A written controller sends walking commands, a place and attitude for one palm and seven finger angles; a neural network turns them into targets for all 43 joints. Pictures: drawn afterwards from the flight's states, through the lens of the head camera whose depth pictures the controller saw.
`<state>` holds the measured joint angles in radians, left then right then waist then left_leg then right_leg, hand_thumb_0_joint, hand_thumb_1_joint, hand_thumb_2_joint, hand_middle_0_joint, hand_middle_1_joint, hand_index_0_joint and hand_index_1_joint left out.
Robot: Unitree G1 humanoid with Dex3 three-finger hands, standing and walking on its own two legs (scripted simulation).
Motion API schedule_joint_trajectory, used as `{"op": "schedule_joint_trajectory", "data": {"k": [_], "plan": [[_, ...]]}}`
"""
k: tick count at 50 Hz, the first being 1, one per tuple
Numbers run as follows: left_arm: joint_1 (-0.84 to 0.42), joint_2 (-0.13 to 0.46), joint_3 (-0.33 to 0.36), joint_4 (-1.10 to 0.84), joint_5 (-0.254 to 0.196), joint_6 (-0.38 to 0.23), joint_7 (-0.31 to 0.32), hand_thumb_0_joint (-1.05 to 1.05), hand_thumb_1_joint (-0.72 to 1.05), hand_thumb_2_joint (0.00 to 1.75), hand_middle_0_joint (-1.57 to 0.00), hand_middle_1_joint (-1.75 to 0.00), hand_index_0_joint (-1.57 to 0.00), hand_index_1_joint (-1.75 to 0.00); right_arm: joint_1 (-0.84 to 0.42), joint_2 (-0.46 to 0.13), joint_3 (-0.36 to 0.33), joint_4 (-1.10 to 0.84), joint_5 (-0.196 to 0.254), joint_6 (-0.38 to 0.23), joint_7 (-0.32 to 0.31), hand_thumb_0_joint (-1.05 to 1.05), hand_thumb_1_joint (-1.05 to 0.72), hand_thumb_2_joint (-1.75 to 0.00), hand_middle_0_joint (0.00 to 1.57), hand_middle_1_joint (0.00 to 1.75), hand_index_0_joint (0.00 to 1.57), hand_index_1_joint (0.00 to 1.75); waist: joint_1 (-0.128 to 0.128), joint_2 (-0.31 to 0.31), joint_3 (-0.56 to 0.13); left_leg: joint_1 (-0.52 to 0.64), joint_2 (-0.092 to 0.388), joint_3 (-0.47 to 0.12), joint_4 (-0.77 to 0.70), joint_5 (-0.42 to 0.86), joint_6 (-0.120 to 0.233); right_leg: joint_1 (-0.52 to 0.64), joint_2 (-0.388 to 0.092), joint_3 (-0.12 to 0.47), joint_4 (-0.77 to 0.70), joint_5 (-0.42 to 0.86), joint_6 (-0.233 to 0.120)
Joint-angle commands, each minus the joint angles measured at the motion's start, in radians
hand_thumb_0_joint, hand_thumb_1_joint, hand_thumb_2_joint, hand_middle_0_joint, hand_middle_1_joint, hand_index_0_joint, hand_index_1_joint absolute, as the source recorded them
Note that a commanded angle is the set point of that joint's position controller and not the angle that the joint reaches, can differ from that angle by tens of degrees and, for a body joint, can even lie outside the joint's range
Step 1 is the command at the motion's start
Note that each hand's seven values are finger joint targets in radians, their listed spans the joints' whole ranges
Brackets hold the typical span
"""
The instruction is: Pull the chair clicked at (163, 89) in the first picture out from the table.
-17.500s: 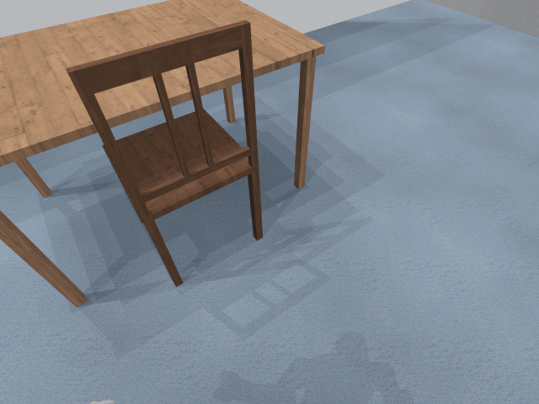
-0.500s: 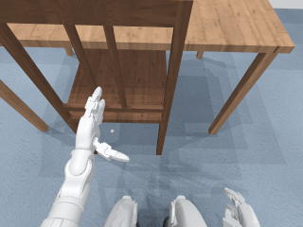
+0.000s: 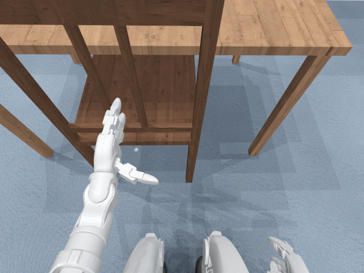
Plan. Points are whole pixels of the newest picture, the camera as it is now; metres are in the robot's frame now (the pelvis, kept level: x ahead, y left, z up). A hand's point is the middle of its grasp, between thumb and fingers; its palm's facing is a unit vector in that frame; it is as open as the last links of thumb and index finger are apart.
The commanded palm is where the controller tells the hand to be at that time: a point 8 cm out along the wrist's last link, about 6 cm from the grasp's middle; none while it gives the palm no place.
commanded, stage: aim the fingers beside a spindle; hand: left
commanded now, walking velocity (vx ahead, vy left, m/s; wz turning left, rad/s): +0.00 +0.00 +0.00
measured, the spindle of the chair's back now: (99, 87) +0.52 +0.20 +0.05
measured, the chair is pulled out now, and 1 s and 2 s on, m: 0.00 0.00 0.00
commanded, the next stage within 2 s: push the fingers through the gap in 0.28 s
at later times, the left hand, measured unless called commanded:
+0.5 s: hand (143, 147) +0.38 +0.09 +0.02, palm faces -0.03 -1.00 -0.05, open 16.9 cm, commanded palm +0.36 +0.14 +0.02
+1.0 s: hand (145, 126) +0.43 +0.09 +0.02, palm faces -0.01 -1.00 -0.05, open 16.9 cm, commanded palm +0.41 +0.14 +0.02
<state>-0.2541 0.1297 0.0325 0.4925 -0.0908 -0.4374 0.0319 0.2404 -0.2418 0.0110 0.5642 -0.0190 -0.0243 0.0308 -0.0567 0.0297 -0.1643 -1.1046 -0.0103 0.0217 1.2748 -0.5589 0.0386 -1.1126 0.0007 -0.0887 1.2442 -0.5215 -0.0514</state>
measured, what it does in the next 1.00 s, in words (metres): stands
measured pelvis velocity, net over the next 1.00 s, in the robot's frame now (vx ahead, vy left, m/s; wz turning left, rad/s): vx -0.01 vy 0.00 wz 0.00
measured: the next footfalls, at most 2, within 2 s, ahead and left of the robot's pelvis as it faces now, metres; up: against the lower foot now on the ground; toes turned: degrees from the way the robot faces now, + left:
none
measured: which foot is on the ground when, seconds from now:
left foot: down 0.00-1.00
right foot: down 0.00-1.00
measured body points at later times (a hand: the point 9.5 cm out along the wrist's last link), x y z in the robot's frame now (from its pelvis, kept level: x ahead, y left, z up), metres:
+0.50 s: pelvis +0.00 +0.00 +0.00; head +0.11 +0.00 +0.43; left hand +0.37 +0.15 +0.02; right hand +0.14 -0.24 -0.12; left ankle +0.02 +0.10 -0.62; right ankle +0.04 -0.09 -0.62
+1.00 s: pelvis -0.01 +0.00 -0.01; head +0.12 +0.00 +0.43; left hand +0.42 +0.14 +0.03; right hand +0.09 -0.26 -0.13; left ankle +0.02 +0.10 -0.62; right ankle +0.04 -0.09 -0.62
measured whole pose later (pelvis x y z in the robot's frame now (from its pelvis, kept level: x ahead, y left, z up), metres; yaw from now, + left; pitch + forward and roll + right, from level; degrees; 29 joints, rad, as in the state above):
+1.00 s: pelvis -0.01 +0.00 -0.01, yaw +0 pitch +24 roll -1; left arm -0.54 0.16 0.11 0.77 -0.05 -0.48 0.07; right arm 0.26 -0.25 0.01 0.60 -0.04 -0.01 0.04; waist -0.10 0.03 -0.16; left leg -1.16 -0.01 0.02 1.29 -0.55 0.04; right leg -1.17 0.00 -0.09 1.26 -0.51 -0.06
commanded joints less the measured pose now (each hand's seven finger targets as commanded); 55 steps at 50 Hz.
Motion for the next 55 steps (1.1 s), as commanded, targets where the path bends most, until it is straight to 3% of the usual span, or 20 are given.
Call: {"op": "schedule_joint_trajectory", "data": {"k": [1, 3, 4, 6, 9, 10, 12, 14, 16, 19, 23, 25, 28, 34, 39, 42, 44, 45, 47, 55], "plan": [[-0.26, 0.048, -0.016, -0.232, -0.004, -0.085, -0.012, 0.0, -0.5, 0.3, -0.06, -0.08, -0.06, -0.08, 0.018, -0.136, -0.054, -0.113, 0.007, -0.051, -0.015, 0.0, -0.9, -0.9, 0.2, 0.3, 0.2, 0.3, -0.022, -0.03, -0.399, 0.226, 0.002, -0.073, -0.15, 0.262, -0.009, 0.269, -0.008, 0.088, -0.173, 0.254, 0.015], [-0.27, 0.017, -0.045, -0.217, 0.002, -0.082, -0.006, 0.0, -0.5, 0.3, -0.06, -0.08, -0.06, -0.08, 0.017, -0.135, -0.055, -0.106, 0.007, -0.051, -0.013, 0.0, -0.9, -0.9, 0.2, 0.3, 0.2, 0.3, -0.028, -0.003, -0.38, 0.249, 0.005, -0.081, -0.152, 0.261, -0.012, 0.226, -0.007, 0.078, -0.17, 0.233, 0.013], [-0.28, 0.02, -0.043, -0.213, 0.005, -0.084, 0.0, 0.0, -0.5, 0.3, -0.06, -0.08, -0.06, -0.08, 0.018, -0.137, -0.056, -0.104, 0.006, -0.05, -0.013, 0.0, -0.9, -0.9, 0.2, 0.3, 0.2, 0.3, -0.032, -0.028, -0.376, 0.249, 0.006, -0.087, -0.151, 0.255, -0.012, 0.218, -0.006, 0.075, -0.17, 0.224, 0.014], [-0.274, 0.029, -0.034, -0.21, 0.017, -0.085, 0.014, 0.0, -0.5, 0.3, -0.06, -0.08, -0.06, -0.08, 0.018, -0.138, -0.058, -0.107, 0.004, -0.047, -0.011, 0.0, -0.9, -0.9, 0.2, 0.3, 0.2, 0.3, -0.02, 0.012, -0.388, 0.275, 0.006, -0.091, -0.154, 0.274, -0.016, 0.198, -0.006, 0.069, -0.159, 0.226, 0.011], [-0.286, 0.042, -0.012, -0.183, 0.023, -0.082, 0.033, 0.0, -0.5, 0.3, -0.06, -0.08, -0.06, -0.08, 0.011, -0.136, -0.055, -0.109, 0.001, -0.039, -0.009, 0.0, -0.9, -0.9, 0.2, 0.3, 0.2, 0.3, -0.022, -0.039, -0.385, 0.228, 0.001, -0.08, -0.148, 0.249, -0.011, 0.231, -0.007, 0.079, -0.166, 0.221, 0.015], [-0.282, 0.076, 0.017, -0.185, 0.029, -0.086, 0.04, 0.0, -0.5, 0.3, -0.06, -0.08, -0.06, -0.08, 0.01, -0.139, -0.054, -0.116, 0.0, -0.038, -0.011, 0.0, -0.9, -0.9, 0.2, 0.3, 0.2, 0.3, -0.006, -0.022, -0.395, 0.219, -0.002, -0.08, -0.149, 0.255, -0.012, 0.238, -0.005, 0.078, -0.153, 0.225, 0.01], [-0.273, 0.049, -0.001, -0.183, 0.032, -0.086, 0.044, 0.0, -0.5, 0.3, -0.06, -0.08, -0.06, -0.08, 0.004, -0.131, -0.051, -0.12, -0.002, -0.032, -0.006, 0.0, -0.9, -0.9, 0.2, 0.3, 0.2, 0.3, -0.005, -0.01, -0.404, 0.227, -0.003, -0.076, -0.149, 0.261, -0.013, 0.243, -0.005, 0.08, -0.153, 0.236, 0.011], [-0.292, 0.04, -0.011, -0.164, 0.034, -0.083, 0.045, 0.0, -0.5, 0.3, -0.06, -0.08, -0.06, -0.08, 0.001, -0.132, -0.049, -0.121, -0.001, -0.028, -0.005, 0.0, -0.9, -0.9, 0.2, 0.3, 0.2, 0.3, -0.018, -0.033, -0.381, 0.215, -0.001, -0.079, -0.15, 0.239, -0.011, 0.232, -0.004, 0.08, -0.16, 0.217, 0.013], [-0.293, 0.046, -0.006, -0.19, 0.034, -0.089, 0.045, 0.0, -0.5, 0.3, -0.06, -0.08, -0.06, -0.08, 0.002, -0.133, -0.05, -0.126, -0.002, -0.027, -0.007, 0.0, -0.9, -0.9, 0.2, 0.3, 0.2, 0.3, -0.01, -0.013, -0.426, 0.233, 0.0, -0.08, -0.146, 0.264, -0.012, 0.242, -0.004, 0.082, -0.15, 0.24, 0.012], [-0.284, 0.023, -0.026, -0.184, 0.026, -0.081, 0.039, 0.0, -0.5, 0.3, -0.06, -0.08, -0.06, -0.08, 0.008, -0.131, -0.051, -0.126, 0.0, -0.026, -0.006, 0.0, -0.9, -0.9, 0.2, 0.3, 0.2, 0.3, -0.016, -0.034, -0.419, 0.226, -0.001, -0.075, -0.146, 0.258, -0.01, 0.258, -0.003, 0.084, -0.161, 0.244, 0.014], [-0.372, 0.037, -0.024, -0.166, 0.031, -0.085, 0.043, 0.0, -0.5, 0.3, -0.06, -0.08, -0.06, -0.08, 0.014, -0.132, -0.049, -0.104, 0.0, -0.025, -0.013, 0.0, -0.9, -0.9, 0.2, 0.3, 0.2, 0.3, -0.042, -0.034, -0.4, 0.219, 0.0, -0.077, -0.136, 0.248, -0.008, 0.236, -0.004, 0.086, -0.165, 0.234, 0.017], [-0.387, 0.06, 0.001, -0.169, 0.03, -0.091, 0.047, 0.0, -0.5, 0.3, -0.06, -0.08, -0.06, -0.08, 0.021, -0.135, -0.05, -0.102, -0.004, -0.029, -0.015, 0.0, -0.9, -0.9, 0.2, 0.3, 0.2, 0.3, -0.032, -0.003, -0.43, 0.227, -0.002, -0.075, -0.133, 0.272, -0.01, 0.243, -0.003, 0.087, -0.155, 0.251, 0.014], [-0.39, 0.034, -0.011, -0.112, 0.028, -0.085, 0.043, 0.0, -0.5, 0.3, -0.06, -0.08, -0.06, -0.08, 0.024, -0.132, -0.049, -0.091, -0.004, -0.028, -0.011, 0.0, -0.9, -0.9, 0.2, 0.3, 0.2, 0.3, -0.045, -0.04, -0.41, 0.211, -0.002, -0.073, -0.133, 0.261, -0.01, 0.245, -0.003, 0.086, -0.165, 0.251, 0.018], [-0.447, 0.066, 0.031, -0.057, 0.032, -0.086, 0.048, 0.0, -0.5, 0.3, -0.06, -0.08, -0.06, -0.08, 0.046, -0.134, -0.051, -0.084, -0.006, -0.024, -0.009, 0.0, -0.9, -0.9, 0.2, 0.3, 0.2, 0.3, -0.04, -0.033, -0.432, 0.185, -0.007, -0.059, -0.132, 0.264, -0.008, 0.279, -0.002, 0.098, -0.168, 0.267, 0.017], [-0.539, 0.073, 0.038, -0.003, 0.038, -0.099, 0.051, 0.0, -0.5, 0.3, -0.06, -0.08, -0.06, -0.08, 0.059, -0.136, -0.05, -0.072, -0.009, -0.02, -0.008, 0.0, -0.9, -0.9, 0.2, 0.3, 0.2, 0.3, -0.065, -0.043, -0.419, 0.169, -0.006, -0.058, -0.129, 0.237, -0.005, 0.263, 0.0, 0.103, -0.176, 0.245, 0.021], [-0.588, 0.127, 0.089, -0.008, 0.036, -0.12, 0.05, 0.0, -0.5, 0.3, -0.06, -0.08, -0.06, -0.08, 0.072, -0.14, -0.053, -0.061, -0.012, -0.025, -0.009, 0.0, -0.9, -0.9, 0.2, 0.3, 0.2, 0.3, -0.053, -0.011, -0.466, 0.177, -0.008, -0.056, -0.124, 0.249, -0.007, 0.282, 0.0, 0.111, -0.169, 0.253, 0.018], [-0.578, 0.119, 0.088, 0.024, 0.035, -0.122, 0.045, 0.0, -0.5, 0.3, -0.06, -0.08, -0.06, -0.08, 0.073, -0.138, -0.051, -0.06, -0.012, -0.026, -0.007, 0.0, -0.9, -0.9, 0.2, 0.3, 0.2, 0.3, -0.052, -0.001, -0.457, 0.17, -0.008, -0.053, -0.126, 0.252, -0.008, 0.282, 0.001, 0.112, -0.17, 0.261, 0.017], [-0.61, 0.101, 0.068, 0.038, 0.034, -0.119, 0.04, 0.0, -0.5, 0.3, -0.06, -0.08, -0.06, -0.08, 0.08, -0.14, -0.051, -0.056, -0.013, -0.027, -0.005, 0.0, -0.9, -0.9, 0.2, 0.3, 0.2, 0.3, -0.069, 0.001, -0.459, 0.18, -0.008, -0.056, -0.124, 0.258, -0.005, 0.267, 0.003, 0.105, -0.165, 0.267, 0.018], [-0.609, 0.13, 0.106, 0.09, 0.034, -0.114, 0.039, 0.0, -0.5, 0.3, -0.06, -0.08, -0.06, -0.08, 0.089, -0.145, -0.053, -0.045, -0.013, -0.023, -0.004, 0.0, -0.9, -0.9, 0.2, 0.3, 0.2, 0.3, -0.066, -0.016, -0.437, 0.166, -0.006, -0.056, -0.125, 0.255, -0.008, 0.257, 0.005, 0.106, -0.168, 0.261, 0.019], [-0.702, 0.145, 0.13, 0.135, 0.038, -0.127, 0.044, 0.0, -0.5, 0.3, -0.06, -0.08, -0.06, -0.08, 0.121, -0.152, -0.056, -0.04, -0.02, -0.016, 0.004, 0.0, -0.9, -0.9, 0.2, 0.3, 0.2, 0.3, -0.077, -0.007, -0.47, 0.181, -0.004, -0.061, -0.128, 0.272, -0.008, 0.245, 0.011, 0.096, -0.157, 0.272, 0.019]]}}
